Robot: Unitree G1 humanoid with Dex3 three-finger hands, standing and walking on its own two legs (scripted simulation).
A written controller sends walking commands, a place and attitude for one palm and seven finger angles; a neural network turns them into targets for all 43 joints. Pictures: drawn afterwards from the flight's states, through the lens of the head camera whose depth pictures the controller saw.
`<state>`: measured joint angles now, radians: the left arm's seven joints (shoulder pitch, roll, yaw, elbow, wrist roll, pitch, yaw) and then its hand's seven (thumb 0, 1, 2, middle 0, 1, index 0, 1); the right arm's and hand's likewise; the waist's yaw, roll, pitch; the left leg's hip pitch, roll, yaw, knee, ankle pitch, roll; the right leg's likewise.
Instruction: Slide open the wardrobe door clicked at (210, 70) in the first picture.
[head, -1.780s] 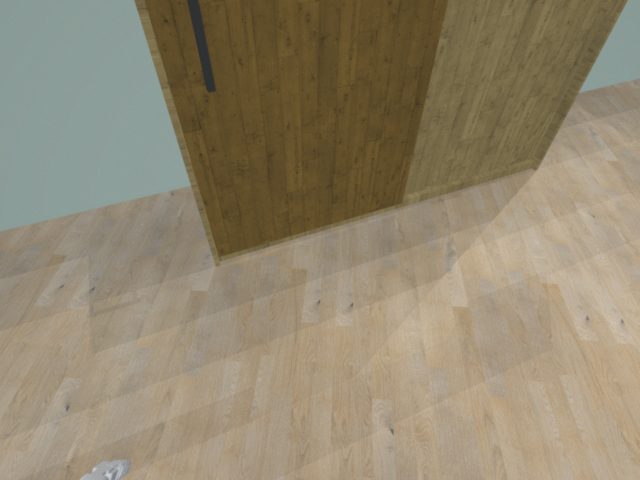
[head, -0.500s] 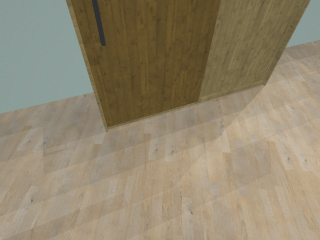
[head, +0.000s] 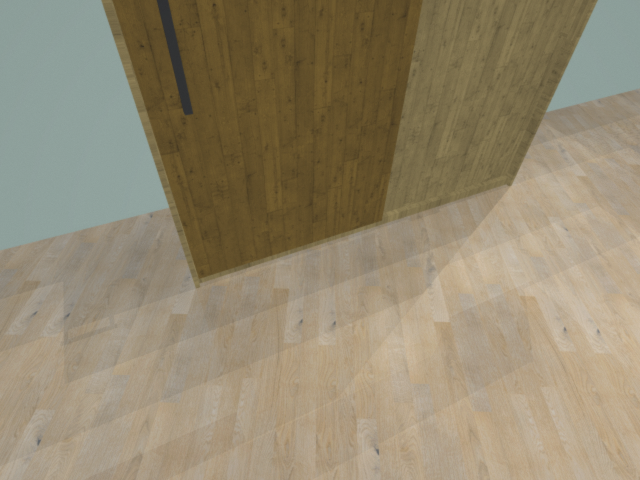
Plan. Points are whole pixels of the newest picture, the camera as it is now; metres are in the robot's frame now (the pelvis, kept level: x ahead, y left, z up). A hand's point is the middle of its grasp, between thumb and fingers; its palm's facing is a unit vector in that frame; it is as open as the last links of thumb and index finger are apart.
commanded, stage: walk to a spot facing it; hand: left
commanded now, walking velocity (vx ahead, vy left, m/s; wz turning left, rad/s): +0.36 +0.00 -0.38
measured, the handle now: (173, 53) +0.98 +0.44 +0.13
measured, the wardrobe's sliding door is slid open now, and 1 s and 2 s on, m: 0.00 0.00 0.00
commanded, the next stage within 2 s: turn to face it in 0.66 s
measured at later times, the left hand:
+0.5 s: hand out of the picture +0.08 +0.12 -0.16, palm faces -0.02 -0.99 -0.17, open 7.3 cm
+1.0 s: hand (285, 299) +0.49 +0.11 -0.16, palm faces -0.18 -0.96 -0.21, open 7.3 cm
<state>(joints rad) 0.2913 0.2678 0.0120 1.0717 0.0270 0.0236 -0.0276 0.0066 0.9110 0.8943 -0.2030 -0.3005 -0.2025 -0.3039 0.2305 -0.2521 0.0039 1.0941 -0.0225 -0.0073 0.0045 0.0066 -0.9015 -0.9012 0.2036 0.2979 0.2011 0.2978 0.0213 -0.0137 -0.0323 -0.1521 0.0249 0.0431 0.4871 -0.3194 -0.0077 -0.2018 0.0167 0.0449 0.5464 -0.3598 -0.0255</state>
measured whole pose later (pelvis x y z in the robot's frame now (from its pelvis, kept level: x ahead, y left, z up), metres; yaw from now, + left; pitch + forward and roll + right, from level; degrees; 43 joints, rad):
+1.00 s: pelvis +0.36 -0.05 +0.00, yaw -11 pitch -1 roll +2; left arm 0.17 0.16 0.06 0.96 0.03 -0.01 0.00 0.00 0.92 0.89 -0.20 -0.30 -0.20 -0.30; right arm 0.37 -0.16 -0.04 1.09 -0.02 -0.04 -0.02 0.00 -0.92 -0.90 0.20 0.30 0.20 0.30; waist -0.04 -0.01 0.04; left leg -0.21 0.00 0.14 0.50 -0.27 0.03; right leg -0.41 -0.09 -0.06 0.66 -0.21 0.02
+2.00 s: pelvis +0.39 -0.08 +0.00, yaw +22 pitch +0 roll +1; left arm 0.18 0.17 0.04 0.88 0.02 0.02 0.02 0.01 0.91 0.89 -0.20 -0.30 -0.20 -0.30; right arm 0.22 -0.23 -0.08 0.95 -0.02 0.07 0.01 0.01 -0.90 -0.90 0.20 0.30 0.20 0.30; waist -0.02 0.06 0.06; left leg -0.47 -0.08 -0.07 0.86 -0.41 -0.02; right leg -0.25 -0.04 -0.06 0.56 -0.31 -0.02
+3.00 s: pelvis +0.55 +0.03 -0.02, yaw +30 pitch -2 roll +0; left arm 0.11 0.16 0.05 0.99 0.02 -0.06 -0.01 0.00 0.91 0.89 -0.20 -0.30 -0.20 -0.30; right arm 0.45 -0.12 -0.04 1.18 0.00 -0.02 -0.02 0.01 -0.90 -0.90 0.20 0.30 0.20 0.30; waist -0.04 0.02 0.11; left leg -0.19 0.04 0.03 1.12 -0.48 0.02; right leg -0.37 -0.02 -0.15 0.64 -0.24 -0.08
